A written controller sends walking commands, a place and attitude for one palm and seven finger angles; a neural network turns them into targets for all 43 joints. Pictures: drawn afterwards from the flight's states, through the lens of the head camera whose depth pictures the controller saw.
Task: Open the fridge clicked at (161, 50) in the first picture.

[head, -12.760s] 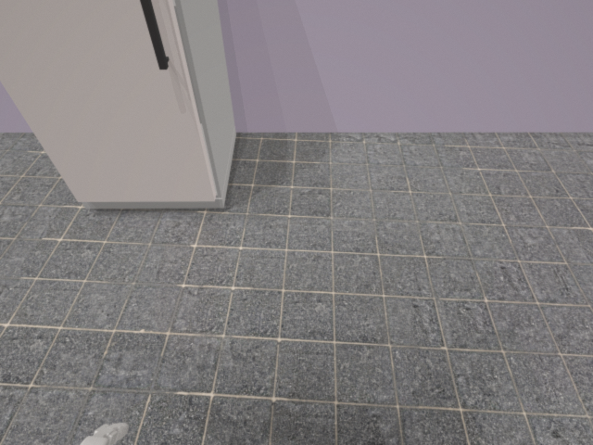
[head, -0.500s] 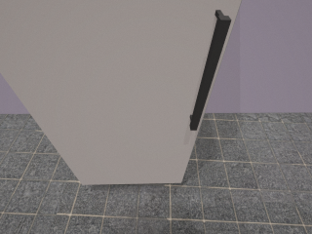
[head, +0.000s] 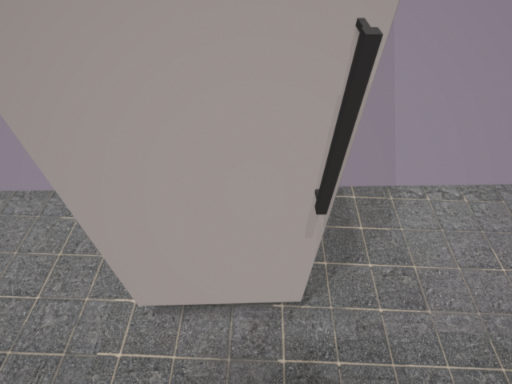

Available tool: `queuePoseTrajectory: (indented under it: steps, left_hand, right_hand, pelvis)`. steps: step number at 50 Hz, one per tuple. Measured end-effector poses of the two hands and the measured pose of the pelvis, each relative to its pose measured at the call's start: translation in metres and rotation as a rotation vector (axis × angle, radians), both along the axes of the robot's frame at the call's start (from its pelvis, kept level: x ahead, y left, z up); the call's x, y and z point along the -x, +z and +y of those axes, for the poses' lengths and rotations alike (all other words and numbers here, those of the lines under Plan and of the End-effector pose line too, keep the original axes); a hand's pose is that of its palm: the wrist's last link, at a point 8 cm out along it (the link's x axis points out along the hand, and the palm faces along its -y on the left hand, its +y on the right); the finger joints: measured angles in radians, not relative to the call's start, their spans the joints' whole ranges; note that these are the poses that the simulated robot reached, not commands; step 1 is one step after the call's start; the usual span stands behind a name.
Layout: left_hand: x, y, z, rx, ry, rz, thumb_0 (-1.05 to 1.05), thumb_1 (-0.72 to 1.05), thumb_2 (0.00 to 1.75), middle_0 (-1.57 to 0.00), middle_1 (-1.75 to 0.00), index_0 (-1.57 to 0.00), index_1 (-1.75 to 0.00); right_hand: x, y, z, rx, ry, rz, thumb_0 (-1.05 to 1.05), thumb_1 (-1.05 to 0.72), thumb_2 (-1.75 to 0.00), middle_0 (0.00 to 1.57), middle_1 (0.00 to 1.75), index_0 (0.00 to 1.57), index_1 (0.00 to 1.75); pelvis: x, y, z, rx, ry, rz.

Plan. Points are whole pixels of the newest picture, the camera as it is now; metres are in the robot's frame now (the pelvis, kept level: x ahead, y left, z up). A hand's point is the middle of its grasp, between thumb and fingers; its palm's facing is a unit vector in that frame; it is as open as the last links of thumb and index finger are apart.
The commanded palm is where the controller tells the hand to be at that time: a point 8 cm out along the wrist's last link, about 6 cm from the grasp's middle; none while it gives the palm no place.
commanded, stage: look again from close up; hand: right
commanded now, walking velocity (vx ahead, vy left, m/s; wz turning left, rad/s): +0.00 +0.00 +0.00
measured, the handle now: (337, 136) +0.49 -0.11 +0.13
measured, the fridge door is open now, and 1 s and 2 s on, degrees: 0 0 0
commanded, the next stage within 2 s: raise the hand to about handle height in 0.28 s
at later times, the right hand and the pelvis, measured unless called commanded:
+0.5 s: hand out of the picture +0.12 -0.21 -0.09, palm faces +0.26 +0.96 -0.15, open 7.5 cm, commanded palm +0.10 -0.25 -0.06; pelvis -0.01 -0.01 -0.01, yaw -1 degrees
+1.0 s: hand (425, 378) +0.15 -0.22 -0.01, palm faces -0.03 +1.00 -0.06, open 9.8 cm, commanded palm +0.13 -0.28 +0.00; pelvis -0.04 -0.02 -0.07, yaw -2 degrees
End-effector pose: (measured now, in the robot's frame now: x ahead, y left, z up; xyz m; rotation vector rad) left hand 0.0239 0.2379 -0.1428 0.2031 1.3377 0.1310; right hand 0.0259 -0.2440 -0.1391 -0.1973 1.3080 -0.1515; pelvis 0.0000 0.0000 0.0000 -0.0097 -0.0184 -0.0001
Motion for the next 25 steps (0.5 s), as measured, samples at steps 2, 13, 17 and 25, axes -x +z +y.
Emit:
queuePoseTrajectory:
  steps: [2,13,17,25]
  left_hand:
    - [0.002,0.000,0.000,0.000,0.002,0.005,0.00,0.91,0.90,-0.20,-0.30,-0.20,-0.30]
    - [0.010,0.001,-0.002,-0.004,0.009,0.018,0.00,0.91,0.90,-0.20,-0.30,-0.20,-0.30]
    - [0.011,0.001,-0.004,-0.002,0.009,0.017,0.00,0.91,0.90,-0.20,-0.30,-0.20,-0.30]
    - [-0.027,0.013,-0.006,-0.025,0.009,-0.319,0.01,0.91,0.90,-0.20,-0.30,-0.20,-0.30]
  right_hand:
    - [0.002,-0.001,0.001,-0.003,-0.002,0.004,0.01,-0.91,-0.90,0.20,0.30,0.20,0.30]
    - [0.012,-0.004,0.003,-0.014,-0.012,0.021,0.01,-0.91,-0.90,0.20,0.30,0.20,0.30]
    - [0.014,-0.004,0.003,-0.015,-0.015,0.020,0.01,-0.91,-0.90,0.20,0.30,0.20,0.30]
    - [-0.063,0.072,-0.007,-0.004,-0.141,-0.591,0.02,-0.89,-0.89,0.21,0.31,0.20,0.31]
  pelvis:
    - [0.000,0.000,0.000,-0.001,-0.001,0.000]
    - [0.002,0.000,0.000,-0.002,-0.002,-0.003]
    - [0.003,0.000,-0.001,-0.002,-0.003,-0.005]
    - [0.011,-0.006,-0.010,-0.003,-0.017,-0.005]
